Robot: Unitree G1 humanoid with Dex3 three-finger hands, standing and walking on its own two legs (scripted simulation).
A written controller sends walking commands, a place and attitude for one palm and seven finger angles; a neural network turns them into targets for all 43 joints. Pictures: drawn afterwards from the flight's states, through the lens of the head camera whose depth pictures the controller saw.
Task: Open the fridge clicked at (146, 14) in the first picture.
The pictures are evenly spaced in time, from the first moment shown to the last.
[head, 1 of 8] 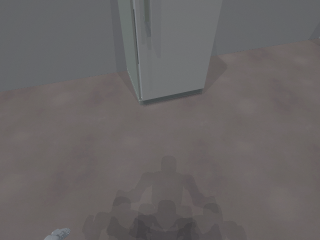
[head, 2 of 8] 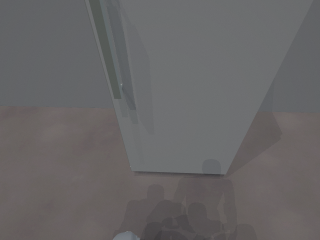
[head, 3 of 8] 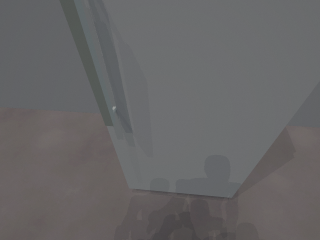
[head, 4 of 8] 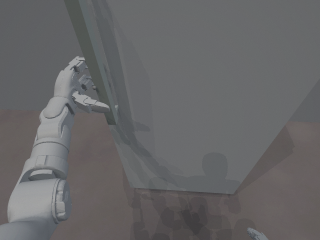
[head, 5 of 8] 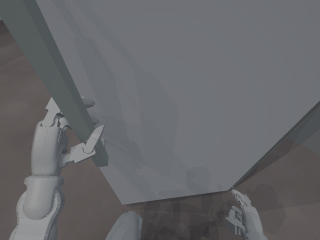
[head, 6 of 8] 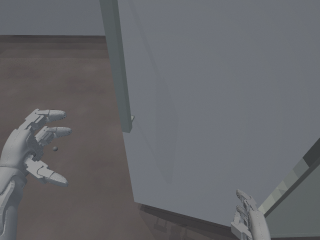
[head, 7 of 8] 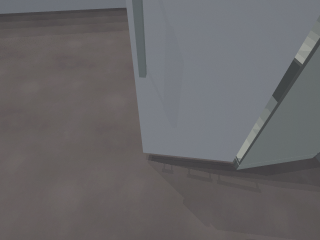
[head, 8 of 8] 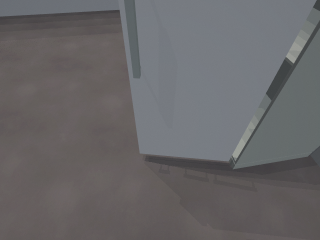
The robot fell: no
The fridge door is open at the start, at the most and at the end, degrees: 0 83 74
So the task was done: yes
